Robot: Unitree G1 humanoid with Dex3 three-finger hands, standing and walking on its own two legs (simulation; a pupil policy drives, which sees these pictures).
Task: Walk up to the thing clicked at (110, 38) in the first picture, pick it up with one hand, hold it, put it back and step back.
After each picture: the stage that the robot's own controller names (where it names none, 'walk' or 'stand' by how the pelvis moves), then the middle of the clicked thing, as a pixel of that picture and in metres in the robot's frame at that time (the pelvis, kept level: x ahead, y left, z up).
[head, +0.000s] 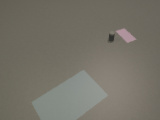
stand; (111, 36) +1.45 -0.32 -0.72
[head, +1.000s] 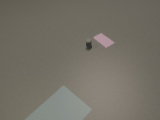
walk; (88, 43) +1.35 +0.08 -0.69
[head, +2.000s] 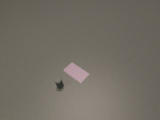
walk; (59, 82) +0.80 +0.34 -0.71
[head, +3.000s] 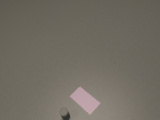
walk; (65, 114) +0.50 +0.26 -0.71
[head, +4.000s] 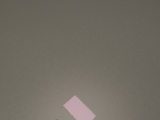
stand; out of the picture +0.38 +0.22 -0.70
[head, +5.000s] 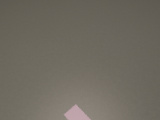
stand; out of the picture +0.35 +0.22 -0.72
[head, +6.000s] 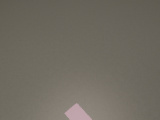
stand; out of the picture +0.34 +0.23 -0.71
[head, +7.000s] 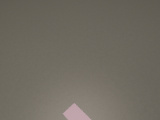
stand; out of the picture +0.34 +0.22 -0.72
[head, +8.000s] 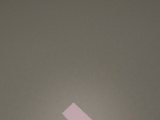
stand; out of the picture +0.33 +0.24 -0.72
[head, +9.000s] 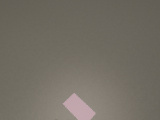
stand; out of the picture +0.33 +0.24 -0.71
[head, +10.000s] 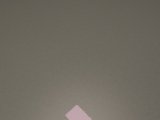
stand; out of the picture +0.33 +0.22 -0.72
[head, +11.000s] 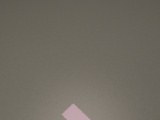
stand; out of the picture +0.35 +0.25 -0.72
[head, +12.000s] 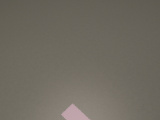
stand; out of the picture +0.35 +0.26 -0.72
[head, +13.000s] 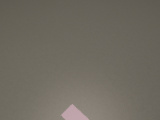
go down; out of the picture +0.34 +0.26 -0.72
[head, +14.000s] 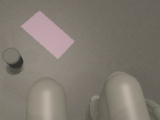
go down; (13, 58) +0.44 +0.26 -0.31
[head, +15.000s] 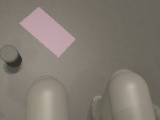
close in; (11, 57) +0.44 +0.26 -0.27
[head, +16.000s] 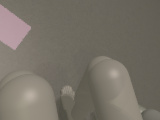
close in; out of the picture +0.43 +0.28 -0.23
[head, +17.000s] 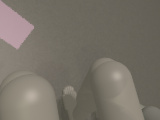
close; out of the picture +0.42 +0.28 -0.23
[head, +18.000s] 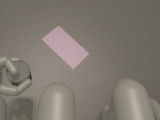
lift; (20, 76) +0.34 +0.24 -0.08
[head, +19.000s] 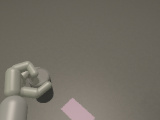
hold; (41, 86) +0.33 +0.16 +0.04
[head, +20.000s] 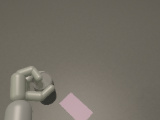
hold; (45, 89) +0.33 +0.16 -0.01
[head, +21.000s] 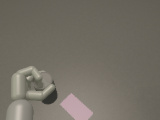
hold; (46, 88) +0.33 +0.16 -0.01
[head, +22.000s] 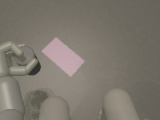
crouch; (28, 61) +0.42 +0.19 -0.11
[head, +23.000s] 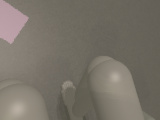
lower; out of the picture +0.43 +0.24 -0.24
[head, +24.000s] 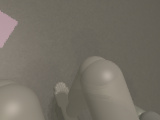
lower; out of the picture +0.42 +0.26 -0.24
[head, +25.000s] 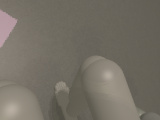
lower; out of the picture +0.42 +0.26 -0.24
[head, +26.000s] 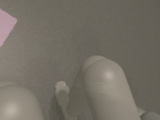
lower; out of the picture +0.42 +0.26 -0.24
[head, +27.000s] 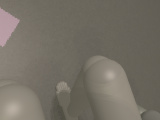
loosen; out of the picture +0.41 +0.26 -0.24
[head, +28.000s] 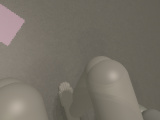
open; out of the picture +0.42 +0.25 -0.24
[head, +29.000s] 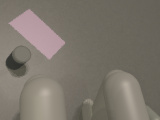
stand; (17, 58) +0.43 +0.21 -0.25
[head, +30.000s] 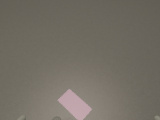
stand; out of the picture +0.37 +0.19 -0.63
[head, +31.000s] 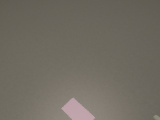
stand; out of the picture +0.37 +0.20 -0.66
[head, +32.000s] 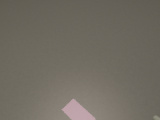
stand; out of the picture +0.36 +0.19 -0.66
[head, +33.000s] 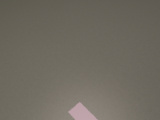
stand; out of the picture +0.38 +0.19 -0.72
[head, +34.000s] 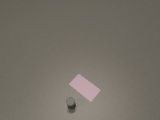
walk; (71, 103) +0.48 +0.14 -0.70
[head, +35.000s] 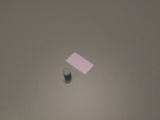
walk; (67, 74) +0.75 +0.19 -0.70
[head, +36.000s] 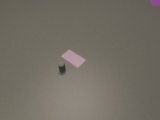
stand; (61, 66) +0.97 +0.23 -0.70
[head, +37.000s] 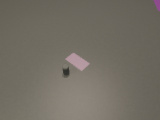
stand; (65, 69) +0.97 +0.21 -0.72
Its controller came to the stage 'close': yes
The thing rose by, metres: 0.71
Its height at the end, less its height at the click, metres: +0.00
